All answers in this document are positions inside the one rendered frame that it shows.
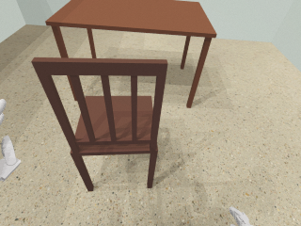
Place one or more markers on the chair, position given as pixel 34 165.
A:
pixel 108 125

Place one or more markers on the table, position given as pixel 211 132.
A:
pixel 167 17

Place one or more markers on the robot right hand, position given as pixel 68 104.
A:
pixel 240 217

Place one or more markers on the robot left hand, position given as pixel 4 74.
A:
pixel 9 162

